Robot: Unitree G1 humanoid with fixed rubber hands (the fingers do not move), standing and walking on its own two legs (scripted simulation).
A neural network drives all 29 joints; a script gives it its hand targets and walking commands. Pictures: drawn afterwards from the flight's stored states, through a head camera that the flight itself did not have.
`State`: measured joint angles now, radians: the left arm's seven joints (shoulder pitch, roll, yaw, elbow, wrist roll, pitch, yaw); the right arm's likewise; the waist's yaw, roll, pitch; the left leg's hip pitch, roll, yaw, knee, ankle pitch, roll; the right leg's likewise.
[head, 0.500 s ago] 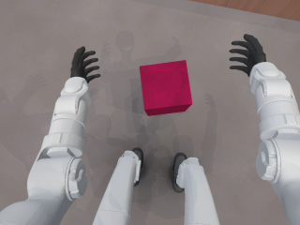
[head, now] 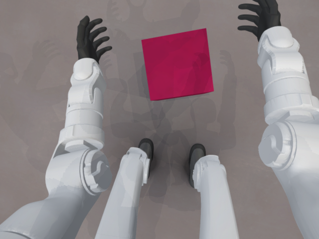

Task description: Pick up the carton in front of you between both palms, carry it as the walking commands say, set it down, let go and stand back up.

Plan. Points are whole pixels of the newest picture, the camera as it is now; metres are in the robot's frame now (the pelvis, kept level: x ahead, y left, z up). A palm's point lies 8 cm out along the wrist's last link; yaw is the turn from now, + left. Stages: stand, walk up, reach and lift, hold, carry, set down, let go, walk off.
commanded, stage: reach and lift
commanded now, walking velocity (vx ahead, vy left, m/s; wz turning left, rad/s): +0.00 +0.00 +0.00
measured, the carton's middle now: (177, 71) +0.50 +0.00 -0.49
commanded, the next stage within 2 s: none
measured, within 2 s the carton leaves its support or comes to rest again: leaves its support in 1.46 s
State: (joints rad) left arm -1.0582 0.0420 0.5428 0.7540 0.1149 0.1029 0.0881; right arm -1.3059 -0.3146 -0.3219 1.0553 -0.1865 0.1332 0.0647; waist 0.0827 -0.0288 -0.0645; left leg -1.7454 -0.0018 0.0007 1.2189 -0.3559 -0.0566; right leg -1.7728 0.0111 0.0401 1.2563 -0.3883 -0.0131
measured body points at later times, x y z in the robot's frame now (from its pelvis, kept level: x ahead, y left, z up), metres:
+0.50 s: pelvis -0.07 +0.01 -0.21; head +0.31 -0.01 +0.03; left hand +0.48 +0.20 -0.38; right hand +0.54 -0.17 -0.38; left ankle +0.06 +0.14 -0.58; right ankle +0.05 -0.11 -0.58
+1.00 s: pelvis -0.06 +0.01 -0.25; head +0.32 -0.01 -0.01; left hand +0.48 +0.19 -0.43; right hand +0.54 -0.16 -0.43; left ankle +0.06 +0.14 -0.58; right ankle +0.05 -0.11 -0.58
